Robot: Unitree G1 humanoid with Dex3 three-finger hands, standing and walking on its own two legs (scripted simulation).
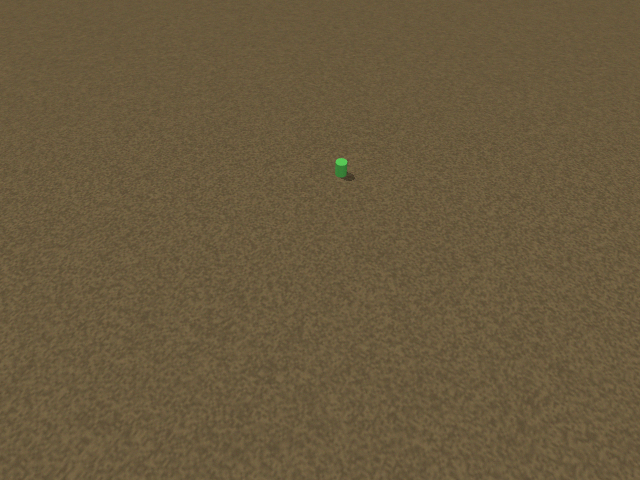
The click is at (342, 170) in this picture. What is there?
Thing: low tin
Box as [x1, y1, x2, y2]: [335, 158, 346, 177]
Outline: 343,158 337,159 335,164 335,174 340,177 346,174 346,160
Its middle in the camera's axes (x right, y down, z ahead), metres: +0.09 -0.33 +1.85
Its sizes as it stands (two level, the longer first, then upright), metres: 0.055 0.055 0.072
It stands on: the floor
